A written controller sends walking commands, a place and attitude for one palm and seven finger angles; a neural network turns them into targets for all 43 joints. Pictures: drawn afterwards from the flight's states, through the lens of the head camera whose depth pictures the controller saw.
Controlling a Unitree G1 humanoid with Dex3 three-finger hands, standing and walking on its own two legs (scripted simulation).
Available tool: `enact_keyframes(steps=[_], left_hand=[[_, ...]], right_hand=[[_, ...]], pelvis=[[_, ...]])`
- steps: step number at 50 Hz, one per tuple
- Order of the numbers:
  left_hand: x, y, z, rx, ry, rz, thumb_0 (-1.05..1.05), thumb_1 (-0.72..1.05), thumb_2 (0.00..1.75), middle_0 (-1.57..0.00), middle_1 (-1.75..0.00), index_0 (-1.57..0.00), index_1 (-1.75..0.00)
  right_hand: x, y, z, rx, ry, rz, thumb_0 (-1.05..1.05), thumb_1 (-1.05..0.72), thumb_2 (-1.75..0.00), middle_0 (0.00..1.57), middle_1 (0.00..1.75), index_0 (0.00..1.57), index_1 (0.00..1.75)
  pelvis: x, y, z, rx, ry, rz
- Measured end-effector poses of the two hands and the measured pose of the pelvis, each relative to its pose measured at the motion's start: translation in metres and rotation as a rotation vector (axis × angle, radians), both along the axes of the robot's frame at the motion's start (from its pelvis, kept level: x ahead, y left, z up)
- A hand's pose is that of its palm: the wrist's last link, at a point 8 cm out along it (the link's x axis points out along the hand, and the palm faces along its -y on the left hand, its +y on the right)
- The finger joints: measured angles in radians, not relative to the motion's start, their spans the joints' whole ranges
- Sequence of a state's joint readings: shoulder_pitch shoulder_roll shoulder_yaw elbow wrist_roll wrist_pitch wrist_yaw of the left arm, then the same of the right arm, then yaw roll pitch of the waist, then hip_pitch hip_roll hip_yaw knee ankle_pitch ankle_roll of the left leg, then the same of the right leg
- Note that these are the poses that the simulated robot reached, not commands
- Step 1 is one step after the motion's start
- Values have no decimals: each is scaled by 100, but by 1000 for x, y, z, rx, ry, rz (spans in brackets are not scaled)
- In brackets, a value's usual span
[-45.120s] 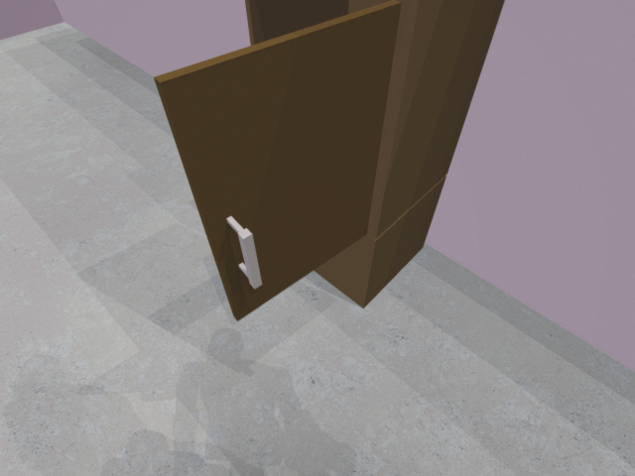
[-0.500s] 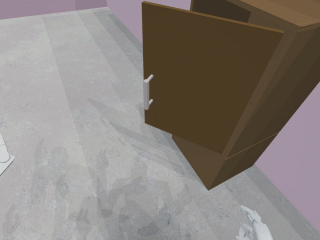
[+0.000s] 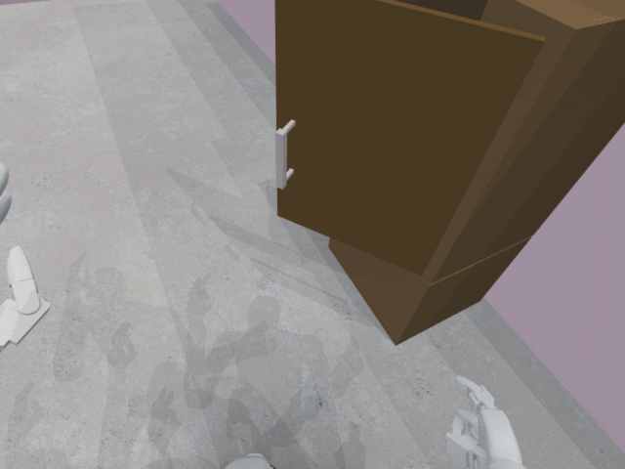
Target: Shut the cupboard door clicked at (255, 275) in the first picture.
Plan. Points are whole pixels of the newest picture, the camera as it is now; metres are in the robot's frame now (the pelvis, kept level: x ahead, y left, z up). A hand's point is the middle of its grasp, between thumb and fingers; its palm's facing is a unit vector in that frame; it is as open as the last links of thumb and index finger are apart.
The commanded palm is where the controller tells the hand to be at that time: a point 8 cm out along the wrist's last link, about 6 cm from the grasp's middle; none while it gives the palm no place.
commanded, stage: step back with the hand held close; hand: left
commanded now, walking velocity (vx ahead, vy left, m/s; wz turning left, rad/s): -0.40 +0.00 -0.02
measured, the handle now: (285, 155) +0.75 +0.10 -0.08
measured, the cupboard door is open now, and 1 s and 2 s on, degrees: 36 36 36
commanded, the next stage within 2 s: stop stepping back and stand still in 0.40 s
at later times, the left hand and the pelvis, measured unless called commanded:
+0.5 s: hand out of the picture +0.12 +0.27 +0.19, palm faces +0.32 -0.87 -0.39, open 7.4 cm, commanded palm +0.05 +0.31 +0.19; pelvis -0.12 +0.03 +0.01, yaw -6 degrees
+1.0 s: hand out of the picture +0.00 +0.29 +0.19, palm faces +0.34 -0.82 -0.46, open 7.4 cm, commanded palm -0.03 +0.33 +0.19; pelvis -0.20 +0.05 +0.01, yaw -5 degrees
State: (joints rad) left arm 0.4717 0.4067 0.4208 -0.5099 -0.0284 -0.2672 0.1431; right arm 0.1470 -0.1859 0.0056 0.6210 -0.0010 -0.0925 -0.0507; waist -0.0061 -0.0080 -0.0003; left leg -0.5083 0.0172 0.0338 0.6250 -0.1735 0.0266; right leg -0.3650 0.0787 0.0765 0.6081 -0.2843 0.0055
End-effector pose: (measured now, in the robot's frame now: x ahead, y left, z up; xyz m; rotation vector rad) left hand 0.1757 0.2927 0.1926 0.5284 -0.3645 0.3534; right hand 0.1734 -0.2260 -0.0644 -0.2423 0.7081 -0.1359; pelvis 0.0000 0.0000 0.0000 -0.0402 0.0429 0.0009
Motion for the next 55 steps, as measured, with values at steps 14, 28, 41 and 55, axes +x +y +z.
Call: enact_keyframes(steps=[14,28,41,55], left_hand=[[-57,56,5,2,65,51,2,89,90,-22,-30,-21,-30],[-111,10,11,5,28,-160,2,89,90,-21,-30,-21,-30],[-162,54,-7,-98,35,37,2,89,90,-22,-30,-21,-30],[-211,66,4,-35,-21,36,1,89,90,-22,-30,-21,-30]], right_hand=[[-59,17,27,-83,19,-39,1,-90,-89,20,30,20,30],[-144,34,18,16,-53,-36,1,-90,-89,21,30,20,30],[-283,6,-5,-72,125,-231,1,-90,-89,20,30,20,30],[-286,33,-14,-42,87,-148,1,-90,-89,20,30,20,30]], pelvis=[[-43,33,17,-37,16,-13],[-142,26,5,-20,40,-110],[-173,45,7,5,-49,-83],[-200,63,2,5,-67,-63]])
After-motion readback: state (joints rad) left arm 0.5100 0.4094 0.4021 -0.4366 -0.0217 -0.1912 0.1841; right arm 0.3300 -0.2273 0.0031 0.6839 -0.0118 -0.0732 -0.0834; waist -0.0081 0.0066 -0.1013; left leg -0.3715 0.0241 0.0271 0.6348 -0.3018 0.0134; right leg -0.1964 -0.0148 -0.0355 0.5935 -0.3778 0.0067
